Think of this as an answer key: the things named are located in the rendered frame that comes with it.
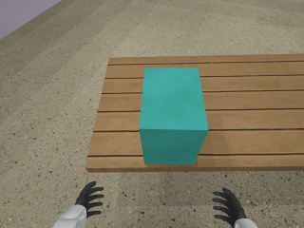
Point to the table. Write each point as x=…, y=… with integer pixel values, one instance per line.
x=254, y=106

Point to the robot left forearm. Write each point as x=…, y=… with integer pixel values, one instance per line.
x=73, y=217

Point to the robot right hand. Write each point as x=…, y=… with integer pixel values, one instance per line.
x=233, y=210

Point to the carton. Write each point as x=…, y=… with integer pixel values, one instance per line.
x=173, y=122

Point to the robot right forearm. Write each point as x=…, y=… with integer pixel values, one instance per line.
x=244, y=223

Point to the robot left hand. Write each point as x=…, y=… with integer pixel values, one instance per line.
x=84, y=198

